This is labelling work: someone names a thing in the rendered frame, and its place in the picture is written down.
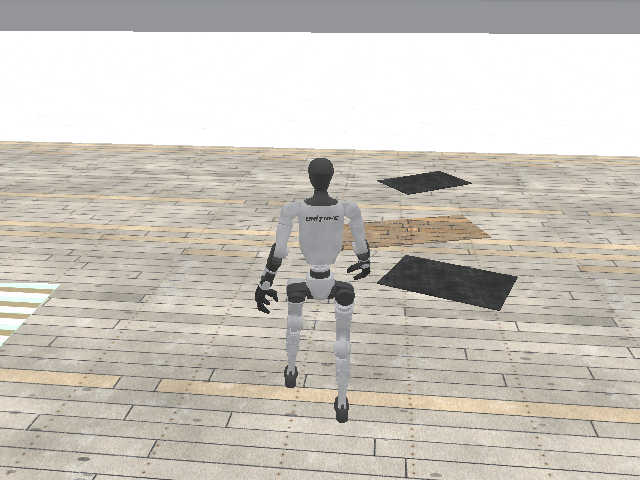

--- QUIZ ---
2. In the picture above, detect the robot left forearm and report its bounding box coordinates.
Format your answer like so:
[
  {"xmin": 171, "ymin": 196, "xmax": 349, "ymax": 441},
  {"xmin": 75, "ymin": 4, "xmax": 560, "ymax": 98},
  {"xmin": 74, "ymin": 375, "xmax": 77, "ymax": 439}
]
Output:
[{"xmin": 258, "ymin": 243, "xmax": 282, "ymax": 290}]

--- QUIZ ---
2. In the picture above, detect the right robot hand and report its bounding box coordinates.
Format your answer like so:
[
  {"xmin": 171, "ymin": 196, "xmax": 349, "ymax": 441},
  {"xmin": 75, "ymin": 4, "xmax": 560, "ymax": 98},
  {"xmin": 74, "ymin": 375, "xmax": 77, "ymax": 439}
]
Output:
[{"xmin": 347, "ymin": 262, "xmax": 371, "ymax": 280}]

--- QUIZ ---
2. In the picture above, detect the right robot foot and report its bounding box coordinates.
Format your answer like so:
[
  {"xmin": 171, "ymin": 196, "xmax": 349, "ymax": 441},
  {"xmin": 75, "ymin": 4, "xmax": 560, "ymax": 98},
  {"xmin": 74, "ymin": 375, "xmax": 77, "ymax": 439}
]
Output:
[{"xmin": 334, "ymin": 396, "xmax": 349, "ymax": 423}]

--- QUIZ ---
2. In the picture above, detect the left robot hand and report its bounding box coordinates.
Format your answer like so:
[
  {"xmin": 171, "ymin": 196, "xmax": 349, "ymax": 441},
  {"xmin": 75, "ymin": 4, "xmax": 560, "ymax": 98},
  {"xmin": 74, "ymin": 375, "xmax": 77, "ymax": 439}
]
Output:
[{"xmin": 255, "ymin": 285, "xmax": 278, "ymax": 314}]

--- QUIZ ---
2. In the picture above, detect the robot right upper arm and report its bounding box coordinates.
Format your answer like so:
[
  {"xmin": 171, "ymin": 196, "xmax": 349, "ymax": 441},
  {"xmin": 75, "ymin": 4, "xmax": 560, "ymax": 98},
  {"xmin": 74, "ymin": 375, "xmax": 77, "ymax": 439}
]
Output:
[{"xmin": 341, "ymin": 201, "xmax": 368, "ymax": 255}]

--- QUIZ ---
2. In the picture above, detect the robot right forearm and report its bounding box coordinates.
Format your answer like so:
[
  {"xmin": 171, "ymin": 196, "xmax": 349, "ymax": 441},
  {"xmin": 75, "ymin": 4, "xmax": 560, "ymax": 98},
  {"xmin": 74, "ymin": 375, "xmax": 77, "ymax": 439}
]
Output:
[{"xmin": 356, "ymin": 239, "xmax": 371, "ymax": 269}]

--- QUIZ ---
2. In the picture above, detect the robot left shin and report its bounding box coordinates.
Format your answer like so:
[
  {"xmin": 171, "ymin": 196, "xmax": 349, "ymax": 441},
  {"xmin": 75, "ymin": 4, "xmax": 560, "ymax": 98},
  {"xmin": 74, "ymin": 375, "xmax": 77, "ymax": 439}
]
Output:
[{"xmin": 286, "ymin": 315, "xmax": 300, "ymax": 375}]

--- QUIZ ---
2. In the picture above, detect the robot left upper arm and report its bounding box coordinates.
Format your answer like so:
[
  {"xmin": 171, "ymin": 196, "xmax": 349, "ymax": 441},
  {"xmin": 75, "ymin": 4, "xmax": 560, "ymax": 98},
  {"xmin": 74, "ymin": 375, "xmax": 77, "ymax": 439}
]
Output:
[{"xmin": 273, "ymin": 201, "xmax": 301, "ymax": 259}]

